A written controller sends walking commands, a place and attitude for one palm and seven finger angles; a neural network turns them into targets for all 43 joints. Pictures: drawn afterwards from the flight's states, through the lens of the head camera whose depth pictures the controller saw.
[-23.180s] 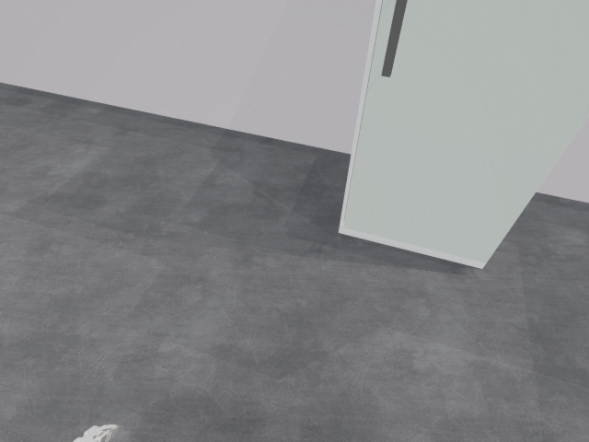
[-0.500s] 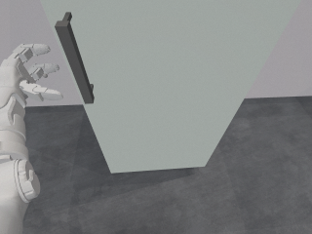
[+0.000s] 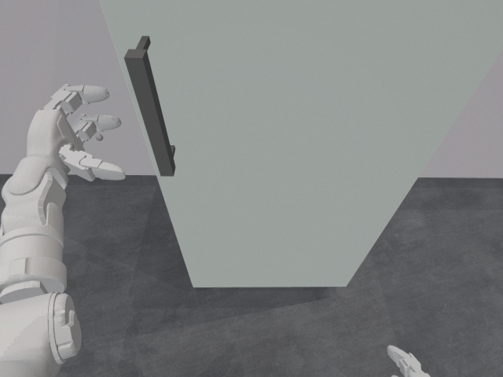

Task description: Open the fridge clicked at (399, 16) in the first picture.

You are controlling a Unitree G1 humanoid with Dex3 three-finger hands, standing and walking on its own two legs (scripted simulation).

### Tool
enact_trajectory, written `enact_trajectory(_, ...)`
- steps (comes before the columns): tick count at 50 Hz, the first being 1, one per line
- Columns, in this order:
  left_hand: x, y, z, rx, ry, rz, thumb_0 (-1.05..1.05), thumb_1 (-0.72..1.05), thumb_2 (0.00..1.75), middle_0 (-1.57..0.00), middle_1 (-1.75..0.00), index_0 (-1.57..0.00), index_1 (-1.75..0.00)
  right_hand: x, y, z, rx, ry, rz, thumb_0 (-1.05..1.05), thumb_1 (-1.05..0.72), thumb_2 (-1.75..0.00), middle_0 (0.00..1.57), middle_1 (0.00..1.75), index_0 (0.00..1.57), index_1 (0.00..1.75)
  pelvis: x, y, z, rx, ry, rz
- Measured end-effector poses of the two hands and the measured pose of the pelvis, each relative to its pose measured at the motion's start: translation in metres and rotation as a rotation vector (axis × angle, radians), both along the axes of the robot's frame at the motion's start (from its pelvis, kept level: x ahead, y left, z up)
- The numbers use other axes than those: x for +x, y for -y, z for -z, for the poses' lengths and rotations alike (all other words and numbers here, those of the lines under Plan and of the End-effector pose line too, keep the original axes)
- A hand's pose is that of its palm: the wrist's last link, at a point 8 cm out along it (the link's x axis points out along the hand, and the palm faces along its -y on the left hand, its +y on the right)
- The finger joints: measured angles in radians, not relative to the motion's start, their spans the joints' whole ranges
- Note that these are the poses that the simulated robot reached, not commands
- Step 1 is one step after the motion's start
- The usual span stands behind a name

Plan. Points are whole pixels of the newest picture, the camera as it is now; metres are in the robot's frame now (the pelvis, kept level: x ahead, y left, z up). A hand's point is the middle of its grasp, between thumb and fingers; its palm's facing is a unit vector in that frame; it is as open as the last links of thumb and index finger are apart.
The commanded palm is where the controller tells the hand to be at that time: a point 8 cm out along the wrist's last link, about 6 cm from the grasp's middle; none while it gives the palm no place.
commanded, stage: move the hooked fingers beside the handle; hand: left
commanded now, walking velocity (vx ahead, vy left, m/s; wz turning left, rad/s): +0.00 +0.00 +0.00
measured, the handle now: (157, 114) +0.49 +0.18 +0.16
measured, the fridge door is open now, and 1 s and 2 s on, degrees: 0 0 0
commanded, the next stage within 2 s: feel for the door with the fingertips in 0.14 s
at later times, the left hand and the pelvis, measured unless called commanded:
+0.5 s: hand (111, 141) +0.40 +0.22 +0.18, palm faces +0.01 -1.00 +0.02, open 14.0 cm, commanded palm +0.38 +0.27 +0.17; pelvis -0.02 -0.01 +0.00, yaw +1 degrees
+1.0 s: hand (126, 129) +0.43 +0.21 +0.18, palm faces +0.04 -1.00 +0.01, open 14.0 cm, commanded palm +0.41 +0.26 +0.17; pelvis -0.02 -0.01 +0.00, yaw +0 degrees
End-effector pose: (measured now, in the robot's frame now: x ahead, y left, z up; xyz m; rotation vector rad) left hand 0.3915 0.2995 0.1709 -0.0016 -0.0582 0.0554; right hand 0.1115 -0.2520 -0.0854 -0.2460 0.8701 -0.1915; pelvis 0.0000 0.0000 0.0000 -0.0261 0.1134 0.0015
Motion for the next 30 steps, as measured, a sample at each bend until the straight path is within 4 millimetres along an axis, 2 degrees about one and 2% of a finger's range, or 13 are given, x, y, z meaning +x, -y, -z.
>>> enact_trajectory(4,-0.002,0.0,-0.008,-0.004,-0.002,0.001,-0.01,-0.5,0.29,-0.3,-1.2,-0.3,-1.2,0.003,-0.002,0.0,0.011,0.008,-0.007,0.01,-0.91,-0.9,0.2,0.3,0.21,0.3,0.0,0.003,-0.001,0.001,0.009,-0.004)
enact_trajectory(7,-0.005,-0.004,-0.006,-0.01,-0.044,-0.006,-0.01,-0.5,0.29,-0.3,-1.2,-0.3,-1.2,0.001,0.0,0.001,0.017,0.008,-0.004,0.01,-0.9,-0.9,0.2,0.3,0.21,0.3,-0.001,0.004,-0.001,0.004,0.011,-0.004)
enact_trajectory(15,-0.018,-0.007,0.0,-0.008,-0.043,-0.018,-0.01,-0.5,0.3,-0.3,-1.2,-0.3,-1.2,-0.017,0.012,0.004,-0.008,-0.032,0.005,0.01,-0.9,-0.9,0.2,0.3,0.21,0.3,-0.01,0.009,0.0,0.005,0.022,-0.008)
enact_trajectory(22,-0.016,0.014,-0.008,0.004,-0.009,0.039,-0.01,-0.51,0.29,-0.3,-1.2,-0.3,-1.2,-0.033,0.02,0.006,-0.028,-0.051,0.022,0.01,-0.91,-0.9,0.2,0.3,0.21,0.29,-0.017,0.01,0.0,0.004,0.029,-0.016)
enact_trajectory(30,-0.004,0.033,0.003,-0.008,-0.065,0.021,-0.01,-0.51,0.29,-0.3,-1.2,-0.3,-1.2,-0.048,0.019,0.008,-0.009,-0.046,0.045,0.01,-0.91,-0.9,0.2,0.3,0.21,0.29,-0.025,0.011,0.001,0.01,0.021,-0.003)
